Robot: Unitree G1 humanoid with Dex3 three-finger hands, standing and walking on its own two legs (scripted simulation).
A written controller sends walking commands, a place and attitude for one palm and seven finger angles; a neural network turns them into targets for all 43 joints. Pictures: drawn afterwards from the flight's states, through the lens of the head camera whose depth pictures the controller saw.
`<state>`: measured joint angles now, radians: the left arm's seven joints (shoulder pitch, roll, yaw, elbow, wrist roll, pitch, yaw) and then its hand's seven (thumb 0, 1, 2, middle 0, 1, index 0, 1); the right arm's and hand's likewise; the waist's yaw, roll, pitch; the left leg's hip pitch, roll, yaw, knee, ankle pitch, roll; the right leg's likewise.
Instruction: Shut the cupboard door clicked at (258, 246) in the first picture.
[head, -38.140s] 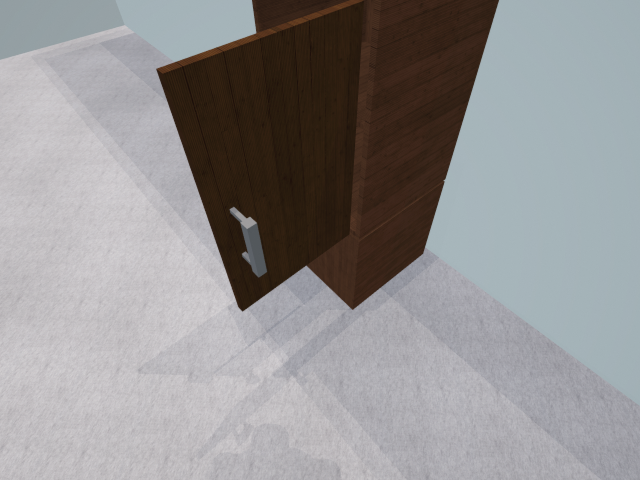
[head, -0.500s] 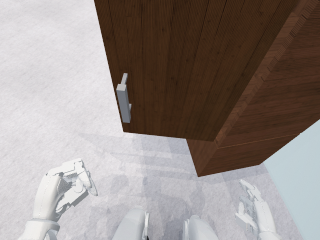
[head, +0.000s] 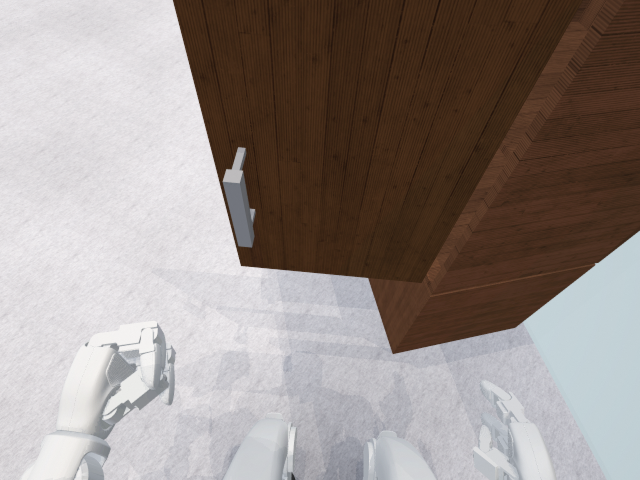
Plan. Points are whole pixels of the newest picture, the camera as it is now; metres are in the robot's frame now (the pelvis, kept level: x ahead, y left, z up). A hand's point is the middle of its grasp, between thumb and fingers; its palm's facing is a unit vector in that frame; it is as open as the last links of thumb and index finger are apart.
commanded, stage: raise the hand and make a fist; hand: left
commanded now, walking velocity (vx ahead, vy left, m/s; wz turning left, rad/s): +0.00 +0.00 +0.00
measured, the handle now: (243, 200) +0.48 +0.15 +0.03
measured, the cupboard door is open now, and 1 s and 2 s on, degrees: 73 73 73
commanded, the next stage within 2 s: bring the fist close to the handle in 0.22 s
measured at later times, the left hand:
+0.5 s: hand (187, 366) +0.23 +0.17 +0.04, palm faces -0.05 -1.00 -0.01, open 3.1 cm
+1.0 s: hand (230, 307) +0.30 +0.14 +0.04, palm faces -0.06 -1.00 -0.01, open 3.1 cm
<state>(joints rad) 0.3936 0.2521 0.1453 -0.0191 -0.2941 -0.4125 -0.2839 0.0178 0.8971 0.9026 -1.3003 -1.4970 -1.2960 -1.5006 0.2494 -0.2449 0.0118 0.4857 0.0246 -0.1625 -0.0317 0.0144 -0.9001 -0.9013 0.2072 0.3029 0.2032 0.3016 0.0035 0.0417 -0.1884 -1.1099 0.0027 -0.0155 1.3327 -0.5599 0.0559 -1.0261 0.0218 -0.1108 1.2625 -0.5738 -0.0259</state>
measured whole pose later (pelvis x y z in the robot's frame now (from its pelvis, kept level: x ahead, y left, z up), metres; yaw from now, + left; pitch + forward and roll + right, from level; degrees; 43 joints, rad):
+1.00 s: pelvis +0.00 -0.01 +0.00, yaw +0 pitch +20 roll -3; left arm 0.03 0.19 0.05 0.25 -0.19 -0.43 -0.15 0.02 0.90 0.90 -1.30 -1.50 -1.30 -1.50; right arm 0.24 -0.25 0.01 0.55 0.02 -0.10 0.00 0.01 -0.90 -0.90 0.21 0.30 0.20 0.30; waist -0.02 0.04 -0.20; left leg -1.11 0.00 0.00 1.31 -0.55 0.04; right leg -1.05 0.02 -0.09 1.27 -0.57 -0.04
